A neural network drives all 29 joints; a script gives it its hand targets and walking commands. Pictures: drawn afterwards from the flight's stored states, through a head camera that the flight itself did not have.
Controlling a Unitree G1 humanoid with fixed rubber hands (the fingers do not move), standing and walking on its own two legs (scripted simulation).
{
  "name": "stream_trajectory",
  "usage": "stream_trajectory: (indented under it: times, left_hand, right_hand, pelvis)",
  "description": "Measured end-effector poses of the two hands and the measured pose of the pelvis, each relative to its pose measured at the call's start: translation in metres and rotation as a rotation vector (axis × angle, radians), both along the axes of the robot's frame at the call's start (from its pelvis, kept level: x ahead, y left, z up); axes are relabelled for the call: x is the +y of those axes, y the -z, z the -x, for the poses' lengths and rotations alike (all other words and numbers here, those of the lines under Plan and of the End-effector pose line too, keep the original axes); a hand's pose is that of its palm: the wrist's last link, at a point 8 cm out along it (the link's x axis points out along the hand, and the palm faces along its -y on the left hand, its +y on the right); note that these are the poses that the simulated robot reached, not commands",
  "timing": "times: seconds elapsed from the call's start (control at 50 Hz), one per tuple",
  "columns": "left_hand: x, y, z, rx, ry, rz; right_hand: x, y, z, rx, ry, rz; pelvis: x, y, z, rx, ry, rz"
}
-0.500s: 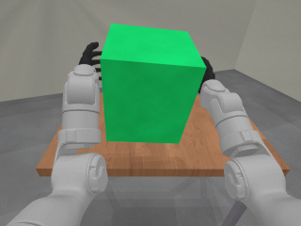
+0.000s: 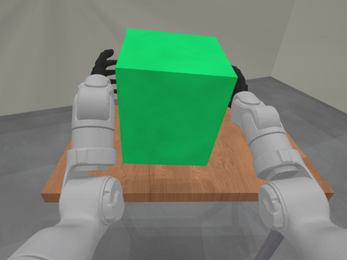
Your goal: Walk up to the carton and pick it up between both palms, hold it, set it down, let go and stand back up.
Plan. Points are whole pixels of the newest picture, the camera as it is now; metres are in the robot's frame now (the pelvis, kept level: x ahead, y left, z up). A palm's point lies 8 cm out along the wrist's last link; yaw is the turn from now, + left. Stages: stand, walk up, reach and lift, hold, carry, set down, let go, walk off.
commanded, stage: hold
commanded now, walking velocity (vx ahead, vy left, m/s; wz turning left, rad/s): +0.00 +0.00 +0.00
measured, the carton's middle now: (169, 100) +0.41 +0.02 +0.23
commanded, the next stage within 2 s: none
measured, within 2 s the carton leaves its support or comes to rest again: neither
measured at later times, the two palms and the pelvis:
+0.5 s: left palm (98, 82) +0.36 +0.17 +0.30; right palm (238, 96) +0.36 -0.13 +0.27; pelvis +0.00 +0.00 +0.00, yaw +0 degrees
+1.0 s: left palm (98, 82) +0.36 +0.17 +0.30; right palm (238, 95) +0.36 -0.13 +0.27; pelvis +0.00 +0.00 +0.00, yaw +0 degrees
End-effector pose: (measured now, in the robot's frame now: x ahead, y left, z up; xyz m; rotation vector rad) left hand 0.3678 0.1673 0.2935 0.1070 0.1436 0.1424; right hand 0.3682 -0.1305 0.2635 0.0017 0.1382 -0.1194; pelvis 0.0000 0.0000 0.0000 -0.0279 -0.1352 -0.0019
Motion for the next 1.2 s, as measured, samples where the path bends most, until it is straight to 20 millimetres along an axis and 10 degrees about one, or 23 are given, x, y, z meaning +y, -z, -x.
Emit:
stream_trajectory:
  times: [1.2]
  left_hand:
    - [0.0023,-0.0073,0.0068,-0.013,0.0,0.009]
  right_hand:
    - [0.002,-0.0105,0.0055,-0.005,-0.001,0.005]
  pelvis:
    - [0.0009,0.0001,0.0009,-0.001,0.0,0.0]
